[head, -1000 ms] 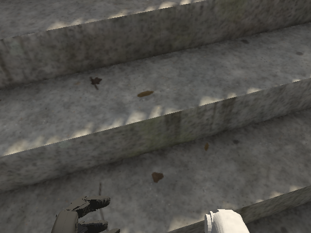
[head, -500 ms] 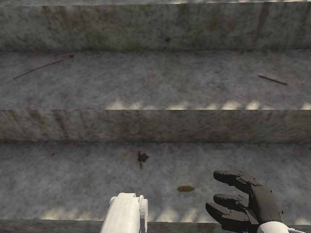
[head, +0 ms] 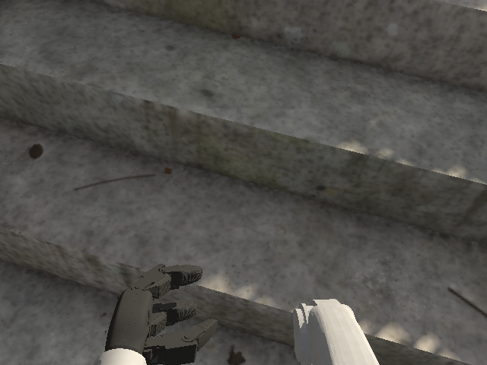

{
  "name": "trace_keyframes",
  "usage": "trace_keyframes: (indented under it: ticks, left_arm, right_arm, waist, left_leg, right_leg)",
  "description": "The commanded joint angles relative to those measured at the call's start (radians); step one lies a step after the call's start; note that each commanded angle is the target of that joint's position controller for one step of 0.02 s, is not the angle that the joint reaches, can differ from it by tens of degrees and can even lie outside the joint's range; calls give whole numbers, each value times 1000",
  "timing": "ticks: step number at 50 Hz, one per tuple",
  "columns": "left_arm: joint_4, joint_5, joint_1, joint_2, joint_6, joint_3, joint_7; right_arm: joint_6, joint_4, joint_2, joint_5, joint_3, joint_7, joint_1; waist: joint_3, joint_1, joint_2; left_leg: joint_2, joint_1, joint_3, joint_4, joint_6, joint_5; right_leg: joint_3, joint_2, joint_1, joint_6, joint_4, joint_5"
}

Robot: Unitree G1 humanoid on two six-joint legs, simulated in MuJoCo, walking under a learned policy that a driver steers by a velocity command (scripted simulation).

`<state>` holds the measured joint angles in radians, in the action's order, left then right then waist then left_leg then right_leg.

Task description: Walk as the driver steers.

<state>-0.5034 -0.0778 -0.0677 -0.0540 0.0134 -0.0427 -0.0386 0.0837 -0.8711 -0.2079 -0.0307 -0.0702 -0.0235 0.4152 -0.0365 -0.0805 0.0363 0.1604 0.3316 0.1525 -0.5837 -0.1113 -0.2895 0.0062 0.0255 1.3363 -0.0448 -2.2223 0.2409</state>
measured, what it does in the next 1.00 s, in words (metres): climbs, turning left: right foot 0.19 m higher, then left foot 0.18 m higher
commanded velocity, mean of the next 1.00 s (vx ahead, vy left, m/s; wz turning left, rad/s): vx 0.42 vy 0.00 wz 0.39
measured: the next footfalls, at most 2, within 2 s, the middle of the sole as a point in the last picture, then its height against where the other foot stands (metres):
right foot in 0.22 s outside the picture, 0.19 m higher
left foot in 0.84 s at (93, 229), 0.18 m higher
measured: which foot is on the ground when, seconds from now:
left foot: down 0.00-0.22, up 0.24-0.82, down 0.84-1.00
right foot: up 0.00-0.20, down 0.22-0.86, up 0.88-1.00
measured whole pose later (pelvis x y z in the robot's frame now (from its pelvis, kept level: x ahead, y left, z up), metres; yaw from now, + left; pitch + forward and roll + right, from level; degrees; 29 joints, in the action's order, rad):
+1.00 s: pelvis +0.52 +0.15 +0.27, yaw +21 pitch +3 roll +3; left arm -0.87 0.02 0.29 -0.20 0.14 0.08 0.02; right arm 0.05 -0.71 -0.17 -0.05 -0.04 0.01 0.04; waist -0.13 0.06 0.00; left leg -0.01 0.81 -0.21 -1.18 -0.12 -0.43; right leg 0.13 0.06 0.42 -0.05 -1.66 0.13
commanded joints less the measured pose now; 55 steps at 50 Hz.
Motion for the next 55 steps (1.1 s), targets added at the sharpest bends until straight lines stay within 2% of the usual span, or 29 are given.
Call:
trace_keyframes:
  ticks: [1,4,6,8,10,11,12,13,14,16,18,21,23,27,31,34,37,40,41,42,43,44,45,46,47,48,50,52,55]
  left_arm:
    - [159,-7,-235,23,-3,-19,19]
    - [208,3,-281,13,-12,-25,28]
    - [229,19,-333,19,-15,-23,29]
    - [119,49,-80,14,-22,-12,30]
    - [66,87,128,-114,-8,60,10]
    - [36,80,243,-188,-1,96,0]
    - [-9,33,371,-279,8,125,-7]
    - [-15,46,314,-344,-18,144,-20]
    - [-17,75,186,-265,-18,131,-16]
    - [-130,85,106,-131,16,96,-13]
    - [-237,40,163,-62,58,80,-1]
    - [-344,44,277,-100,83,96,27]
    - [-342,48,270,-158,99,105,30]
    - [-334,41,351,-263,149,136,8]
    - [-399,9,633,-249,136,138,-4]
    - [-455,-20,748,-232,149,129,15]
    - [-515,1,771,-225,150,116,16]
    - [-555,33,772,-192,108,99,3]
    - [-513,77,610,-213,93,91,8]
    - [-481,104,661,-307,107,111,31]
    - [-419,135,564,-490,152,154,66]
    - [-378,184,507,-529,196,166,99]
    - [-333,201,513,-412,206,151,123]
    - [-350,144,497,-357,201,155,112]
    - [-314,145,498,-227,179,143,85]
    - [-290,121,447,-164,154,128,63]
    - [-268,39,369,-84,116,98,38]
    - [-197,39,266,-25,97,56,32]
    - [-120,67,151,-47,55,48,27]
  right_arm:
    - [9,18,-90,2,-20,-6,85]
    - [8,20,-154,25,-41,-53,120]
    - [-6,1,-139,33,-47,-72,149]
    - [-18,57,-116,26,-43,-58,32]
    - [16,108,-181,49,-69,-11,-35]
    - [49,125,-218,46,-84,16,-93]
    - [59,209,-139,66,-73,51,-203]
    - [68,268,-63,2,-64,75,-227]
    - [62,279,-20,-49,-55,74,-201]
    - [4,303,42,-53,-11,39,-189]
    - [-32,313,61,-32,19,27,-188]
    - [-55,339,100,-9,45,21,-249]
    - [-61,357,23,-7,30,27,-313]
    - [-90,335,-45,-17,-10,32,-372]
    - [-80,348,35,-22,-4,36,-537]
    - [-67,421,71,-16,17,29,-731]
    - [-60,507,57,-13,37,28,-874]
    - [-53,579,103,-12,80,56,-953]
    - [-52,550,154,20,109,77,-800]
    - [-64,461,92,31,70,68,-471]
    - [-92,388,-16,48,14,36,-116]
    - [-91,361,-114,-7,-22,11,80]
    - [-76,346,-246,-30,-64,16,46]
    - [-68,310,-240,-29,-72,26,7]
    - [-37,264,-237,-38,-66,42,-111]
    - [-16,206,-175,-28,-50,36,-166]
    - [10,129,7,-5,3,15,-254]
    - [36,44,105,-20,33,5,-189]
    - [79,-5,88,-25,48,7,-190]
  waist:
    - [59,-26,-120]
    - [90,-43,-117]
    - [89,-39,-135]
    - [200,71,-145]
    - [346,197,-175]
    - [415,275,-149]
    - [444,313,116]
    - [392,261,351]
    - [283,170,215]
    - [-36,37,42]
    - [-67,-14,-41]
    - [-94,-18,0]
    - [-85,-12,-36]
    - [17,38,1]
    - [18,194,35]
    - [-64,241,102]
    - [-153,224,66]
    - [-135,222,77]
    - [-34,115,44]
    - [223,22,70]
    - [453,-161,203]
    - [596,-297,198]
    - [829,-207,-135]
    - [871,-158,-52]
    - [708,-43,-17]
    - [533,11,27]
    - [201,92,-54]
    - [117,110,-69]
    - [11,171,-13]
  left_leg:
    - [-212,-212,396,289,-104,-40]
    - [-304,-384,417,430,-169,228]
    - [-343,-411,325,474,-158,471]
    - [-288,-205,95,379,-101,1003]
    - [-299,-146,139,144,-108,1617]
    - [-268,-123,138,-83,-97,1542]
    - [-126,177,113,-420,-41,1033]
    - [4,415,70,-912,19,120]
    - [-45,525,128,-1224,17,132]
    - [-88,647,18,-1327,4,166]
    - [-97,698,27,-1407,-3,132]
    - [-136,845,41,-1356,9,155]
    - [-125,762,-12,-1135,26,223]
    - [-173,687,-124,-932,19,214]
    - [-165,1104,-112,-1104,-19,-77]
    - [-138,1402,-65,-1390,-47,-322]
    - [-167,1505,-133,-1283,-51,-467]
    - [-248,1185,-384,-985,-33,-403]
    - [-230,581,-427,-637,-59,-141]
    - [-65,-111,-456,-645,-50,-22]
    - [-47,-431,-314,-565,-56,68]
    - [-233,-695,120,-386,-181,-37]
    - [-601,-731,624,-83,-271,249]
    - [-519,-620,603,-41,-181,354]
    - [-509,-478,504,0,-145,252]
    - [-506,-332,442,15,-131,102]
    - [-444,0,289,43,-88,-76]
    - [-466,80,198,156,-73,-48]
    - [-428,187,-67,316,-3,152]
  right_leg:
    - [-31,-1,190,3,63,5]
    - [-35,31,131,4,301,130]
    - [-25,47,-57,-27,516,288]
    - [-144,-25,-568,-74,716,410]
    - [-136,-99,-985,-72,976,386]
    - [-17,-65,-1120,-87,1118,430]
    - [488,173,-1282,-178,1427,631]
    - [1053,333,-1191,-256,1877,769]
    - [1113,356,-1065,-254,1927,945]
    - [657,313,-774,-182,1755,820]
    - [383,274,-743,-111,1755,498]
    - [147,249,-849,-57,1824,241]
    - [-4,223,-840,-53,1892,135]
    - [-109,254,-1152,-72,1984,-213]
    - [-90,332,-1724,-92,1946,-406]
    - [-74,390,-1876,-110,1976,-539]
    - [-106,363,-1879,-85,2077,-594]
    - [-155,284,-1699,-108,2251,-703]
    - [-243,218,-1352,-106,2282,-998]
    - [-162,276,-1132,-151,2024,-1618]
    - [-110,264,-1122,-115,1753,-1771]
    - [-10,164,-877,-21,1307,-1638]
    - [41,-93,-848,19,696,-4]
    - [226,-129,-877,5,418,-49]
    - [194,-58,-783,14,358,-96]
    - [109,12,-714,-1,360,-140]
    - [122,54,-608,-40,284,-144]
    - [122,65,-485,-60,199,-109]
    - [177,52,-441,-56,484,-188]
Keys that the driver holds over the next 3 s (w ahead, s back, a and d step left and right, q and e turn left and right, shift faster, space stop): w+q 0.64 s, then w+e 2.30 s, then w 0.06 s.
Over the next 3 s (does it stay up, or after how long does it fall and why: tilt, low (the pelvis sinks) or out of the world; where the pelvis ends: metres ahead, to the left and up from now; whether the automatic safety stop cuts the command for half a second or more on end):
stays up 1.49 -0.11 0.93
